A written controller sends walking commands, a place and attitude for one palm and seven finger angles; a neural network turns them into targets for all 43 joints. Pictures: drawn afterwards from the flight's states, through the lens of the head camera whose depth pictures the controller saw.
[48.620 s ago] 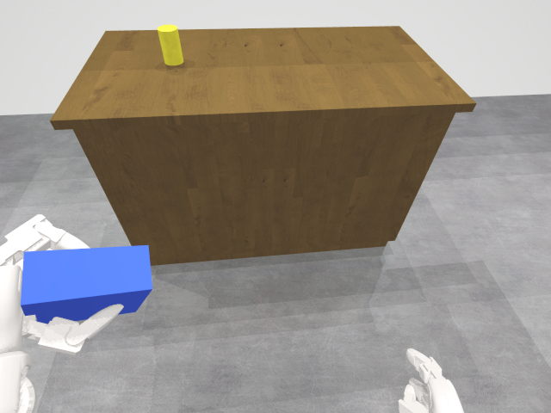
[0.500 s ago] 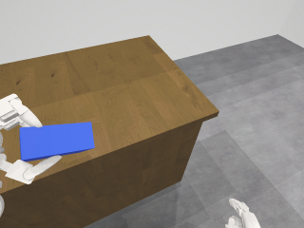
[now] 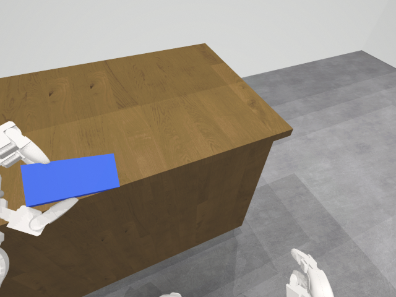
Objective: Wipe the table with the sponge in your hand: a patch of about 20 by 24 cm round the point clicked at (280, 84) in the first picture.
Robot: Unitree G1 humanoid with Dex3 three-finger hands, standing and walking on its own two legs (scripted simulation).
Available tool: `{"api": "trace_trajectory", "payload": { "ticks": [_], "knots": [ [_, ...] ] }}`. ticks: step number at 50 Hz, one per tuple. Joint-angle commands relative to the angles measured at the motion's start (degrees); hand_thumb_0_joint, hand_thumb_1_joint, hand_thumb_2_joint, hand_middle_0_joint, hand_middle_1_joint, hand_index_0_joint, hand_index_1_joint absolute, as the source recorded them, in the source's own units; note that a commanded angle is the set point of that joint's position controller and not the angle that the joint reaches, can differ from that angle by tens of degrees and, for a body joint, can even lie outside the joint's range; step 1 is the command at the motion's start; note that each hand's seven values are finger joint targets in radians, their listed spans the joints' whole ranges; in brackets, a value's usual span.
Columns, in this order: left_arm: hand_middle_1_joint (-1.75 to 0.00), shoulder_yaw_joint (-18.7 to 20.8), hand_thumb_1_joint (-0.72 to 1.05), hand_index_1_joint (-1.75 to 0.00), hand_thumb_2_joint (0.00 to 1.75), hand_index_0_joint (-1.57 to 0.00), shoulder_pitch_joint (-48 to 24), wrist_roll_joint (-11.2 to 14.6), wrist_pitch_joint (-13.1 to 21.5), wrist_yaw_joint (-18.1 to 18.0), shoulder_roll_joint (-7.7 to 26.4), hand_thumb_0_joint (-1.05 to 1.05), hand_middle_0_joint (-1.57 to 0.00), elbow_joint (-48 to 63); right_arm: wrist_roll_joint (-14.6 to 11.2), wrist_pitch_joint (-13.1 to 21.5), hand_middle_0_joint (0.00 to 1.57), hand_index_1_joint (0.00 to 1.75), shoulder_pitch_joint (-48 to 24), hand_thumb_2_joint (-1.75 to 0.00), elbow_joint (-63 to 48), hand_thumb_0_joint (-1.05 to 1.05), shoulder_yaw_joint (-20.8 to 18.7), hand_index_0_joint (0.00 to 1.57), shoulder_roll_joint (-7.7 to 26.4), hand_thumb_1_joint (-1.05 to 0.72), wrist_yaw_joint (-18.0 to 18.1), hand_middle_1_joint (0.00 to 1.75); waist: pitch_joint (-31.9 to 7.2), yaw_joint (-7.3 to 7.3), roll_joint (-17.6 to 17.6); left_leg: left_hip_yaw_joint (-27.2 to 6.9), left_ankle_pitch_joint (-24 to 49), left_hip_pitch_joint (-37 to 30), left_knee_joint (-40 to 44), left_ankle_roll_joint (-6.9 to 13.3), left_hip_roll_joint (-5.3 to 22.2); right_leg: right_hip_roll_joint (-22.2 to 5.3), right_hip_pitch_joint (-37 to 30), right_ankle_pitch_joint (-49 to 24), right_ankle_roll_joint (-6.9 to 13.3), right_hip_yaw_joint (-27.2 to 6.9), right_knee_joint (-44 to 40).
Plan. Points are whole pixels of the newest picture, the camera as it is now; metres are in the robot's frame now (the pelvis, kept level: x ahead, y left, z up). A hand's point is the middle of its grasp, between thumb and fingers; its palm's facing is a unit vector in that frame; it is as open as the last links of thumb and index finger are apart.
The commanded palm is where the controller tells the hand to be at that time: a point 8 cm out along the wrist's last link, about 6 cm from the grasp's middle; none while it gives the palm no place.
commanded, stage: step back with the hand held close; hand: left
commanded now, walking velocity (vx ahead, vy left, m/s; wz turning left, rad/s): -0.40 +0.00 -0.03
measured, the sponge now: (82, 179) +0.25 +0.21 +0.17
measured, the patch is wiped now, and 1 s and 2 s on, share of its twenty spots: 1.00 1.00 1.00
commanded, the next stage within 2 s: stop stepping back and stand still in 0.36 s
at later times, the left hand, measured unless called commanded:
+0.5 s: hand out of the picture +0.06 +0.21 +0.22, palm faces +0.30 -0.88 -0.37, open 9.1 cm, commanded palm +0.02 +0.28 +0.23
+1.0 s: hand out of the picture -0.06 +0.23 +0.22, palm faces +0.40 -0.82 -0.41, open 9.1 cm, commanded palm -0.12 +0.28 +0.23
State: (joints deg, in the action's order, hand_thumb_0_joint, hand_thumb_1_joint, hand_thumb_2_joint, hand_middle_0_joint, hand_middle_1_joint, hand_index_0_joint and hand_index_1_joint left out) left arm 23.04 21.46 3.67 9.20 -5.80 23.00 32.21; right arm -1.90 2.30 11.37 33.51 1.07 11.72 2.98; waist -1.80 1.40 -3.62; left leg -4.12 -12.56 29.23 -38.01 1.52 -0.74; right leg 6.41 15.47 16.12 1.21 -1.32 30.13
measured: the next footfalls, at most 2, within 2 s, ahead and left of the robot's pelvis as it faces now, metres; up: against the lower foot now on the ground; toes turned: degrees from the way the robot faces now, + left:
right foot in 0.40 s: -0.13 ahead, -0.13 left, +0.00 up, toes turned -2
left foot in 0.66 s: -0.22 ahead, +0.15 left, +0.00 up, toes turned +0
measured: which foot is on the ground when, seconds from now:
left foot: down 0.00-0.42, up 0.44-0.64, down 0.66-0.96, up 0.98-1.00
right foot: down 0.00-0.12, up 0.14-0.38, down 0.40-0.66, up 0.68-0.94, down 0.96-1.00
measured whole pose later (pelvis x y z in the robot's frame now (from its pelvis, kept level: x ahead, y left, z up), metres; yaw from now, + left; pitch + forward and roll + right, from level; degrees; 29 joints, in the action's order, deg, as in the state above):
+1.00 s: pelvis -0.28 +0.00 -0.01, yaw -1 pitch -2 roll -1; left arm 22.2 19.0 3.3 7.5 -5.6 24.5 27.8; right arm -1.6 5.3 17.1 37.0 2.2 10.7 2.6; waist -2.4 -1.0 -3.4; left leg -1.4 -27.8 24.0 -52.9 1.6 3.6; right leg 2.1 19.8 13.5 3.6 6.2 35.9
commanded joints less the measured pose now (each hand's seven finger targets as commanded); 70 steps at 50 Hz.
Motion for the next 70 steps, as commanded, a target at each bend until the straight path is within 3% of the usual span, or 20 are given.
{"api": "trace_trajectory", "payload": {
  "ticks": [1,4,7,17,19,22,23,31,34,35,37,39,45,47,48,51,58,62,68,70],
  "knots": [
    [-1.6,3.8,0.1,-1.6,1.3,-1.2,-4.0,0.8,4.0,-0.9,11.0,0.0,-1.2,14.8,-0.3,1.8,0.2,0.3,-4.3,-0.9,-10.2,0.0,-3.0,0.2,6.7,-0.9,0.5,0.3,-5.5,-2.72,7.1,-0.9,-0.9,-12.8,-7.5,-1.1,2.9,-19.7,9.2,-26.2,5.7,-11.2,-7.0],
    [-1.6,8.0,0.1,-1.6,1.3,-1.2,-5.8,0.5,4.5,-1.3,15.1,0.0,-1.2,20.2,0.4,1.1,0.2,0.3,-6.0,-0.9,-10.7,0.0,-3.0,0.2,8.1,-0.9,0.9,0.3,-3.2,-1.3,-4.6,-6.3,12.7,-9.4,8.0,0.7,8.0,-12.4,6.5,-22.8,1.2,-5.6,1.1],
    [-1.6,9.6,0.1,-1.6,1.3,-1.2,-0.8,0.7,4.2,-1.4,14.0,0.0,-1.2,20.2,2.0,2.4,0.2,0.3,-3.8,-0.9,-10.3,0.0,-3.0,0.2,6.8,-0.9,0.0,0.3,-11.8,-0.31,-13.0,-14.6,25.5,-15.4,17.4,4.2,15.2,-3.0,6.1,8.7,-1.5,-1.8,15.7],
    [-1.6,4.7,0.1,-1.6,1.3,-1.2,-2.0,0.7,2.6,-1.4,8.2,0.0,-1.2,14.8,0.9,5.2,0.2,0.3,-3.4,-0.9,-8.2,0.0,-3.5,0.2,7.4,-0.9,-0.2,0.3,-8.9,-0.8,-9.1,-7.1,-10.9,-8.7,23.8,1.8,13.4,-2.3,-2.2,6.3,-1.1,1.4,3.5],
    [-1.6,6.3,0.1,-1.6,1.3,-1.2,-3.1,0.2,3.4,-1.3,10.8,0.0,-1.2,14.3,1.0,4.8,0.2,0.3,-3.3,-0.9,-8.1,0.0,-3.8,0.2,7.4,-0.9,0.1,0.3,-9.5,-0.66,-7.1,-4.8,-14.5,-7.7,17.4,-0.2,10.8,-4.5,-3.8,1.2,1.0,1.1,-5.1],
    [-1.6,5.1,0.1,-1.6,1.3,-1.2,-6.5,1.0,6.0,-1.5,13.4,0.0,-1.2,16.2,0.2,4.8,0.2,0.3,-5.3,-0.9,-7.3,0.0,-2.8,0.2,4.3,-0.9,0.4,0.3,-5.2,-0.28,18.7,4.5,-16.3,-9.0,-34.7,-5.3,-1.8,-27.0,14.5,-16.2,11.3,-15.2,-19.4],
    [-1.6,5.1,0.1,-1.6,1.3,-1.2,-4.7,0.4,5.6,-1.1,12.6,0.0,-1.2,15.2,-0.6,4.7,0.2,0.3,-5.5,-0.9,-7.6,0.0,-4.1,0.2,5.7,-0.9,0.4,0.3,-4.5,-0.63,22.7,0.1,-17.9,-2.7,-43.9,-4.4,-0.8,-26.8,13.8,-26.1,10.6,-11.5,-16.3],
    [-1.6,8.4,0.1,-1.6,1.3,-1.2,-4.5,0.4,3.1,-2.2,12.1,0.0,-1.2,10.4,-0.3,2.9,0.2,0.3,-2.9,-0.9,-9.0,0.0,-3.0,0.2,7.1,-0.9,1.8,0.3,-4.9,-2.89,-0.5,2.9,-9.5,-13.8,10.1,0.8,3.4,-15.7,7.4,-7.0,3.0,-3.9,2.1],
    [-1.6,8.9,0.1,-1.6,1.3,-1.2,-2.6,0.7,4.0,-2.5,12.9,0.0,-1.2,18.6,0.0,4.9,0.2,0.3,-0.5,-0.9,-10.6,0.0,-4.7,0.2,9.2,-0.9,1.2,0.3,-8.5,-2.79,-17.9,-12.3,4.4,-23.7,18.5,7.1,17.0,-4.1,18.9,13.2,-1.8,3.6,25.9],
    [-1.6,10.1,0.1,-1.6,1.3,-1.2,1.0,-1.0,3.8,-1.9,13.8,0.0,-1.2,19.1,-0.4,6.1,0.2,0.3,2.1,-0.9,-9.1,0.0,-5.4,0.2,8.4,-0.9,0.9,0.3,-15.5,-2.05,-11.5,-3.1,17.5,-27.1,13.0,7.3,15.0,-3.8,18.2,12.0,-2.0,4.8,30.1],
    [-1.6,8.0,0.1,-1.6,1.3,-1.2,-4.1,-0.1,3.7,-2.0,12.9,0.0,-1.2,23.3,0.0,7.8,0.2,0.3,-0.3,-0.9,-7.4,0.0,-4.0,0.2,7.4,-0.9,-0.6,0.3,-5.2,-4.26,-11.7,-18.8,4.6,-19.7,19.4,11.6,19.0,-7.4,27.5,10.4,-2.1,-0.5,37.8],
    [-1.6,3.3,0.1,-1.6,1.3,-1.2,-9.0,-0.5,3.7,-1.5,9.4,0.0,-1.2,21.7,-1.3,9.3,0.2,0.3,-0.7,-0.9,-5.9,0.0,-3.5,0.2,7.3,-0.9,-1.7,0.3,-0.9,-3.6,-5.6,-15.0,-5.5,-17.0,21.4,10.5,18.9,-9.2,26.6,6.7,-1.6,-0.6,34.4],
    [-1.6,6.1,0.1,-1.6,1.3,-1.2,-6.3,0.3,1.2,-1.8,10.5,0.0,-1.2,3.8,0.2,7.7,0.2,0.3,-2.9,-0.9,-6.4,0.0,-2.1,0.2,8.0,-0.9,0.5,0.3,1.0,-0.82,-6.3,-5.7,-27.6,-0.2,17.4,5.4,13.4,-5.2,-3.1,5.6,-0.3,6.4,3.2],
    [-1.6,4.9,0.1,-1.6,1.3,-1.2,-4.7,-0.1,0.2,-1.0,9.4,0.0,-1.2,1.1,0.5,6.1,0.2,0.3,-2.8,-0.9,-6.8,0.0,-2.4,0.2,7.5,-0.9,0.7,0.3,-0.6,0.35,10.3,4.3,-26.0,7.6,-7.5,3.1,5.0,-7.8,-13.7,1.4,2.3,2.6,-8.2],
    [-1.6,5.4,0.1,-1.6,1.3,-1.2,-5.4,-0.1,0.1,-0.5,11.3,0.0,-1.2,2.2,0.1,5.2,0.2,0.3,-3.0,-0.9,-7.4,0.0,-3.0,0.2,6.8,-0.9,0.4,0.3,-2.8,-0.47,24.7,8.3,-22.7,11.9,-28.6,1.2,0.5,-19.7,-13.0,4.0,7.0,-16.5,-15.4],
    [-1.6,5.9,0.1,-1.6,1.3,-1.2,-9.5,0.4,2.0,0.4,11.8,0.0,-1.2,6.8,0.1,5.4,0.2,0.3,-3.8,-0.9,-5.3,0.0,-2.8,0.2,6.8,-0.9,-0.4,0.3,-1.2,-2.86,12.6,-0.4,-11.4,7.8,-37.2,0.2,4.0,-25.0,4.2,24.4,9.1,-26.9,-22.1],
    [-1.6,5.0,0.1,-1.6,1.3,-1.2,-3.8,0.4,2.7,-3.1,11.2,0.0,-1.2,16.8,1.3,6.9,0.2,0.3,-4.1,-0.9,-6.4,0.0,-1.1,0.2,5.0,-0.9,2.2,0.3,-6.8,-2.38,5.6,10.0,-12.2,-18.3,5.3,2.5,2.2,-19.1,10.0,25.5,5.4,-6.9,-13.6],
    [-1.6,5.6,0.1,-1.6,1.3,-1.2,-7.5,-0.4,1.9,-4.7,10.8,0.0,-1.2,13.3,0.8,7.5,0.2,0.3,-2.9,-0.9,-6.8,0.0,-2.0,0.2,7.6,-0.9,2.7,0.3,-2.3,-2.44,-17.2,-15.6,-26.4,-15.0,26.7,9.9,17.4,-4.4,13.2,13.7,-1.8,5.2,23.0],
    [-1.6,4.0,0.1,-1.6,1.3,-1.2,-2.5,0.0,-0.4,-2.7,8.1,0.0,-1.2,1.4,0.3,6.7,0.2,0.3,-4.0,-0.9,-7.1,0.0,-2.1,0.2,7.9,-0.9,1.2,0.3,5.1,0.16,1.1,-1.7,-21.7,5.0,10.3,3.6,8.8,-6.5,-8.9,0.2,-1.7,2.8,-4.7],
    [-1.6,3.5,0.1,-1.6,1.3,-1.2,-3.3,0.0,0.3,-1.4,9.8,0.0,-1.2,3.1,0.4,5.9,0.2,0.3,-4.7,-0.9,-8.1,0.0,-3.2,0.2,7.5,-0.9,0.5,0.3,2.7,-0.92,24.6,4.5,-15.0,7.8,-21.4,0.0,0.7,-23.6,-6.3,3.5,4.7,-24.9,-20.7]
  ]
}}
